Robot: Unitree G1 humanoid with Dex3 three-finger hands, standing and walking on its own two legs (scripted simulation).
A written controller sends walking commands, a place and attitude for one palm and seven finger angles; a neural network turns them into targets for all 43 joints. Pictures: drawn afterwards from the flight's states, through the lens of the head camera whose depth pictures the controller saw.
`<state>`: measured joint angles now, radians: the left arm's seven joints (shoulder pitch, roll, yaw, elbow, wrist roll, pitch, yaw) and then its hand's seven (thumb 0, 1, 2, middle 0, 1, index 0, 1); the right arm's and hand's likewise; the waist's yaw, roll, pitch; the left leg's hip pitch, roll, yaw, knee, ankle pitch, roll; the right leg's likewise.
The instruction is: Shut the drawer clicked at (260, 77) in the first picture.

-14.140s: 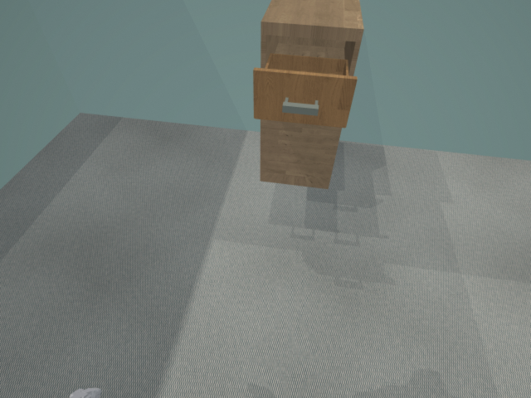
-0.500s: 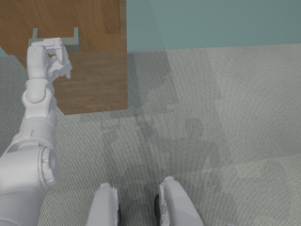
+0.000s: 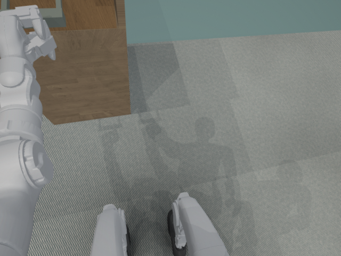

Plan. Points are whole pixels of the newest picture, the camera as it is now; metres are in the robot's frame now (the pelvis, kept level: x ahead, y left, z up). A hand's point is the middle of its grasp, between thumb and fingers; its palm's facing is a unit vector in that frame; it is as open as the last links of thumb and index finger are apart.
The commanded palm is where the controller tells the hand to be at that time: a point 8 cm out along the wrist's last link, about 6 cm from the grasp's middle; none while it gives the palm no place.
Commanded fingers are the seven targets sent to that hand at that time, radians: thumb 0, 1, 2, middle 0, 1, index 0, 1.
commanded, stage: push the drawer shut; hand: left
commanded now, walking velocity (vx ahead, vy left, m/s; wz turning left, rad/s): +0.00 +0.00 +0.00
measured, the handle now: (33, 10) +0.65 +0.22 +0.05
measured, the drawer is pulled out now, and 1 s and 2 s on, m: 0.00 0.00 0.00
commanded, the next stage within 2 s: pull the fist back off the drawer in 0.24 s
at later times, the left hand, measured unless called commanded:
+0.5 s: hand (45, 36) +0.57 +0.19 +0.06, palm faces +0.09 -0.99 -0.06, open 3.3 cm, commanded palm +0.58 +0.19 +0.06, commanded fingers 0.00 0.90 0.90 -1.40 -1.60 -1.40 -1.60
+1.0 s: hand (52, 43) +0.56 +0.17 +0.06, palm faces +0.09 -1.00 -0.05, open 3.3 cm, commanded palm +0.52 +0.20 +0.06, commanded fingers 0.00 0.90 0.90 -1.40 -1.60 -1.40 -1.60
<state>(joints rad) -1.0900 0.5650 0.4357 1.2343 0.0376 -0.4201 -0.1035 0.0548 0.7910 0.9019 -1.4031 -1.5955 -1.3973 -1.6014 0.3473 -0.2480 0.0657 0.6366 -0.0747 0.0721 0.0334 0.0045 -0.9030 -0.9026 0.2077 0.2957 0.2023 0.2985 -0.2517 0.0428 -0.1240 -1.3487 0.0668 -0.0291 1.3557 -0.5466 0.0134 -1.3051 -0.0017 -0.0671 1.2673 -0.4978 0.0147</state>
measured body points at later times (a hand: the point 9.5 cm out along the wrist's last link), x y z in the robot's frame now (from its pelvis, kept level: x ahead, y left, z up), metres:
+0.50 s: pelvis -0.03 +0.00 -0.02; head +0.18 +0.04 +0.38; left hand +0.56 +0.24 +0.06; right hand -0.04 -0.26 -0.11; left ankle +0.03 +0.11 -0.60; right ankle +0.04 -0.13 -0.60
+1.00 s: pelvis +0.00 +0.00 +0.01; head +0.19 +0.03 +0.42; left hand +0.55 +0.23 +0.06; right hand -0.01 -0.25 -0.10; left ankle +0.03 +0.11 -0.60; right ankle +0.04 -0.13 -0.60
